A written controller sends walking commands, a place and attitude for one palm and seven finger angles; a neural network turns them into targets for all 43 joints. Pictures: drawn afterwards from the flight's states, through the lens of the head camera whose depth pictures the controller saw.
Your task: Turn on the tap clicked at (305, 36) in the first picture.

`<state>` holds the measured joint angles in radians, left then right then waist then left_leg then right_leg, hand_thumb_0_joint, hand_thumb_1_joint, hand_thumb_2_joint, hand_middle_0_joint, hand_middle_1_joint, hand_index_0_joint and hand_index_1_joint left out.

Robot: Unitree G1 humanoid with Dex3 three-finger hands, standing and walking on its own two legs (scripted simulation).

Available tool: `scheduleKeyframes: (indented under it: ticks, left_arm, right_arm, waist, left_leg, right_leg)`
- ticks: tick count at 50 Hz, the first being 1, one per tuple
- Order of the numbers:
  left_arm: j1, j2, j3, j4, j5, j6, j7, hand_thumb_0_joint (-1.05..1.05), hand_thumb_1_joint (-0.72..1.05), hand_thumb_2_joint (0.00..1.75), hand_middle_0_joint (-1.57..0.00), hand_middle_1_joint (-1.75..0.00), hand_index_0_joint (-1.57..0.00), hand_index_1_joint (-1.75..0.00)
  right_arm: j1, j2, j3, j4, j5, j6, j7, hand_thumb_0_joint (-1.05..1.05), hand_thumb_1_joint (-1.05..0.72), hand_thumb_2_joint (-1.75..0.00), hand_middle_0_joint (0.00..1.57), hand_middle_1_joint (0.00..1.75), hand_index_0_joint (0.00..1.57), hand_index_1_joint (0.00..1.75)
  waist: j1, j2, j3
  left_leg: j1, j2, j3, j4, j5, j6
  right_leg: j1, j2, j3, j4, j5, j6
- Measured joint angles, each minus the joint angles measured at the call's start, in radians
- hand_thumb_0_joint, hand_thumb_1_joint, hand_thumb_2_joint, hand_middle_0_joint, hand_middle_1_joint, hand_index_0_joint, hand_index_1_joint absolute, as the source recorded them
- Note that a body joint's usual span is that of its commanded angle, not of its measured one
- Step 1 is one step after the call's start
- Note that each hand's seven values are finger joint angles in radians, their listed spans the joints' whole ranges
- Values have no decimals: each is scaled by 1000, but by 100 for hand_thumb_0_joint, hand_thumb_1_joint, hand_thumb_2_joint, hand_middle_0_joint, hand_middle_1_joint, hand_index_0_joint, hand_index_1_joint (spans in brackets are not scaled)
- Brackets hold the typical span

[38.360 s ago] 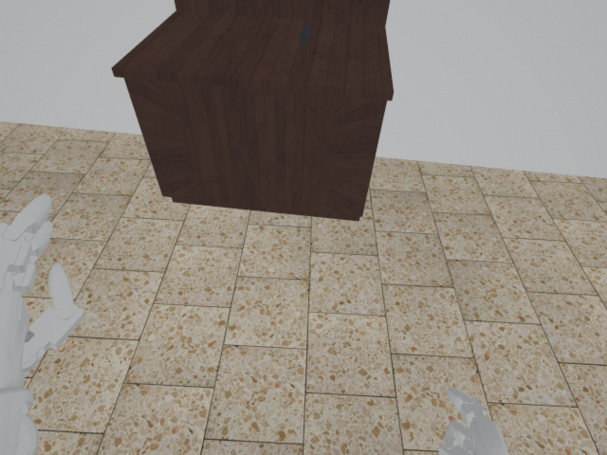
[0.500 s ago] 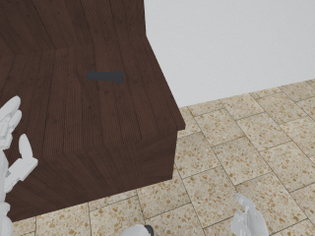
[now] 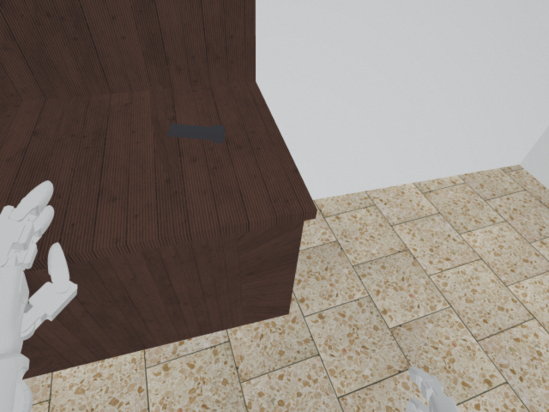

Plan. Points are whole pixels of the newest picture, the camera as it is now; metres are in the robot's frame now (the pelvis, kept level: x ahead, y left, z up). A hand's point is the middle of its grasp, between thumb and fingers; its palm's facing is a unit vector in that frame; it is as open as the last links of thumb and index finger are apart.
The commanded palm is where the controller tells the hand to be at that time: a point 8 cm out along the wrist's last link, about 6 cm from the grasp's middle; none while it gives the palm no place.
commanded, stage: stop stepping back and stand still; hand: left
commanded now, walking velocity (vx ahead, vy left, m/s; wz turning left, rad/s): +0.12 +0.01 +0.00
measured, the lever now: (218, 134) +0.66 +0.19 +0.04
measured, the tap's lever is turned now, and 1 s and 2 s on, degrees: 70 70 70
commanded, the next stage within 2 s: stand and check the lever's angle in 0.92 s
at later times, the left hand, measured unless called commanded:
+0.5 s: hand (34, 313) +0.18 +0.28 +0.13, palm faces +0.40 -0.85 -0.35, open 7.4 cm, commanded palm +0.13 +0.31 +0.17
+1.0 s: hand (54, 294) +0.20 +0.26 +0.15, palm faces +0.39 -0.84 -0.39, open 7.4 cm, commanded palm +0.15 +0.30 +0.17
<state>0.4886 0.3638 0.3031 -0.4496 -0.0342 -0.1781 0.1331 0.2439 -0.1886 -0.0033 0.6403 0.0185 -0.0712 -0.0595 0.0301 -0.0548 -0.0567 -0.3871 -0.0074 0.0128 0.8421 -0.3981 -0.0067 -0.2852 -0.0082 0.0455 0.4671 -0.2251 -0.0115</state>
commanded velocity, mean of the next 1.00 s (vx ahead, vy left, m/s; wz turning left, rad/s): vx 0.05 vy -0.03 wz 0.00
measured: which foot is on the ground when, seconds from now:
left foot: up 0.00-0.04, down 0.06-1.00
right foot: down 0.00-1.00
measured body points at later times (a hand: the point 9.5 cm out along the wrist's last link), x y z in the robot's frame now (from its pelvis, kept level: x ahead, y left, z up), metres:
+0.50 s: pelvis -0.04 +0.03 -0.01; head -0.05 +0.04 +0.44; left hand +0.15 +0.32 +0.15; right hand +0.09 -0.21 -0.10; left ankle -0.06 +0.14 -0.74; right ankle -0.01 -0.08 -0.72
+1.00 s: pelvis -0.02 +0.02 +0.00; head +0.00 +0.01 +0.45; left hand +0.17 +0.30 +0.17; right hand +0.17 -0.23 -0.08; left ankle -0.06 +0.14 -0.74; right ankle +0.00 -0.08 -0.74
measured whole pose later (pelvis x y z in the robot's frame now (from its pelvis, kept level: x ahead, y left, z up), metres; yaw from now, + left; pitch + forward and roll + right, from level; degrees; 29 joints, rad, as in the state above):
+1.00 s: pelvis -0.02 +0.02 +0.00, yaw +0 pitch -1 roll -1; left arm 0.48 0.35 0.31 -0.45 -0.05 -0.12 0.15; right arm 0.16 -0.23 -0.03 0.61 0.01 -0.06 -0.07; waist 0.01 0.02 0.04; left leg -0.13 0.03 0.03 0.45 -0.31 -0.01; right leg -0.21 0.04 -0.01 0.42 -0.20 -0.03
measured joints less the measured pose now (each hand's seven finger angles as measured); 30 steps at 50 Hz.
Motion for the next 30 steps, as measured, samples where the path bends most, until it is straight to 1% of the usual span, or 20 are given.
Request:
scheduleKeyframes:
  ticks: [2, 3, 4, 5, 6, 7, 9, 10, 12, 14, 15, 18, 19, 20, 21, 22, 24, 26, 28, 30]
  left_arm:
    - [-63, -10, -2, 46, 4, 20, 15, 1, 88, 89, -21, -30, -21, -30]
    - [-81, -17, -1, 49, 1, 29, 21, 1, 88, 89, -21, -30, -21, -30]
    - [-96, -18, 2, 43, -4, 38, 25, 1, 89, 89, -21, -30, -21, -30]
    - [-101, -10, 11, 32, -8, 47, 27, 1, 89, 89, -21, -30, -21, -30]
    - [-88, 0, 23, 11, -12, 52, 26, 1, 89, 89, -21, -30, -21, -30]
    - [-62, 12, 37, -17, -13, 53, 25, 1, 89, 89, -21, -30, -21, -30]
    - [0, 37, 61, -72, -13, 46, 21, 1, 89, 89, -21, -30, -21, -30]
    - [21, 46, 66, -92, -12, 37, 21, 1, 89, 89, -21, -30, -21, -30]
    - [28, 49, 60, -104, -9, 21, 18, 1, 89, 89, -21, -30, -21, -30]
    - [14, 44, 51, -91, -9, 12, 16, 1, 89, 89, -21, -30, -21, -30]
    - [11, 41, 51, -79, -10, 9, 16, 1, 89, 89, -21, -30, -21, -30]
    - [0, 18, 42, -34, -15, 19, 14, 1, 89, 89, -21, -30, -21, -30]
    - [-4, 9, 38, -17, -17, 27, 14, 1, 89, 89, -21, -30, -21, -30]
    - [-7, 0, 35, -5, -19, 35, 15, 1, 89, 89, -21, -30, -21, -30]
    - [-9, -6, 32, 3, -21, 42, 17, 1, 89, 89, -21, -30, -21, -30]
    - [-11, -10, 31, 14, -21, 48, 21, 1, 89, 89, -21, -30, -21, -30]
    - [-15, -19, 24, 39, -11, 66, 27, 1, 89, 89, -21, -30, -21, -30]
    - [-24, -28, 12, 50, 1, 80, 30, 1, 89, 89, -20, -30, -21, -30]
    - [-38, -25, 1, 36, 8, 86, 32, 1, 89, 89, -20, -30, -21, -30]
    - [-47, -4, 9, 4, 11, 72, 33, 1, 89, 89, -21, -30, -21, -30]
  right_arm:
    - [-4, -21, -4, -4, -3, -10, -10, 1, -90, -89, 20, 30, 20, 30]
    - [-9, -37, -9, -12, -3, -16, -13, 1, -90, -89, 20, 30, 20, 30]
    - [-22, -44, -19, -15, -3, -20, -15, 1, -90, -89, 20, 30, 20, 30]
    - [-39, -35, -25, -12, 1, -19, -15, 1, -91, -89, 20, 30, 20, 30]
    - [-49, -25, -26, -16, 5, -18, -10, 1, -91, -89, 20, 30, 20, 30]
    - [-52, -15, -24, -25, 5, -22, -4, 1, -91, -89, 20, 30, 20, 30]
    - [-39, 4, -18, -43, 0, -42, 6, 1, -91, -89, 20, 30, 20, 30]
    - [-28, 10, -16, -47, -1, -51, 11, 1, -91, -89, 20, 30, 20, 30]
    - [-10, 7, -12, -41, -1, -56, 18, 1, -91, -89, 20, 30, 20, 30]
    - [-2, -2, -10, -20, -1, -43, 20, 1, -91, -89, 20, 30, 20, 30]
    - [0, -6, -9, -9, 0, -32, 20, 1, -90, -89, 20, 30, 20, 30]
    - [0, -14, -16, 21, 7, 2, 17, 1, -90, -89, 20, 30, 20, 30]
    - [0, -17, -16, 28, 8, 10, 14, 1, -90, -89, 20, 30, 20, 30]
    - [0, -21, -13, 29, 7, 15, 11, 1, -90, -89, 20, 30, 20, 30]
    - [1, -25, -9, 26, 3, 15, 7, 1, -91, -89, 20, 30, 20, 30]
    - [-1, -23, -6, 26, 0, 15, 2, 1, -91, -89, 20, 30, 20, 30]
    - [6, -12, -3, 26, -6, 10, -5, 1, -91, -89, 20, 30, 20, 30]
    - [22, -1, -1, 27, -11, -7, -6, 1, -91, -89, 20, 30, 20, 30]
    - [36, 8, 6, 27, -12, -27, -2, 1, -91, -89, 20, 30, 20, 30]
    - [34, 16, 16, 25, -12, -40, 4, 1, -91, -89, 20, 30, 20, 30]
  waist:
    - [-24, 22, 6]
    - [-36, 46, 15]
    - [-50, 54, 31]
    - [-53, 32, 56]
    - [-51, 12, 76]
    - [-51, 0, 87]
    - [-56, -9, 88]
    - [-58, -7, 84]
    - [-63, 26, 83]
    - [-59, 68, 77]
    - [-55, 80, 68]
    - [-47, 90, 47]
    - [-46, 85, 46]
    - [-47, 80, 46]
    - [-49, 76, 49]
    - [-49, 62, 55]
    - [-42, 38, 52]
    - [-48, 34, 40]
    - [-51, 36, 39]
    - [-48, 30, 48]
  left_leg:
    - [124, 29, -20, -209, 44, 19]
    - [184, 48, -31, -310, 88, 25]
    - [211, 51, -35, -363, 46, -1]
    - [217, 33, -23, -365, 35, -12]
    - [226, 20, -6, -362, 42, -15]
    - [234, 14, 9, -362, 55, -14]
    - [245, 13, 29, -367, 67, -11]
    - [247, 15, 31, -366, 68, -11]
    - [240, 32, 15, -339, 57, -13]
    - [225, 56, -2, -298, 36, -13]
    - [210, 61, -7, -270, 11, -2]
    - [152, 48, 1, -152, -63, 21]
    - [148, 41, 11, -157, -62, 26]
    - [156, 35, 18, -201, -46, 32]
    - [168, 32, 19, -246, 8, 37]
    - [176, 24, 27, -252, 52, 36]
    - [202, 9, 47, -270, 61, 33]
    - [228, 0, 42, -316, 69, 31]
    - [246, -2, 25, -352, 84, 28]
    - [245, -3, 18, -350, 83, 20]
  right_leg:
    - [-21, 0, -23, 23, -3, 10]
    - [-36, 8, -36, 44, -9, 17]
    - [-53, 5, -43, 73, -17, 24]
    - [-61, -10, -28, 97, -18, 24]
    - [-65, -17, -13, 120, -21, 19]
    - [-65, -19, -14, 133, -34, 16]
    - [-59, -12, -37, 146, -72, 18]
    - [-45, -5, -50, 129, -74, 17]
    - [-10, 18, -64, 71, 0, -5]
    - [10, 39, -83, 42, 17, -19]
    - [7, 46, -86, 43, 14, -22]
    - [-2, 50, -84, 46, 8, -27]
    - [-1, 46, -81, 46, 9, -26]
    - [-2, 43, -79, 55, 7, -23]
    - [-9, 41, -77, 78, -3, -20]
    - [-18, 35, -67, 114, -36, -17]
    - [-48, 28, -43, 231, -122, -7]
    - [-61, 22, -41, 298, -141, 2]
    - [-30, 16, -52, 230, -128, 8]
    - [24, 10, -57, 87, -58, 8]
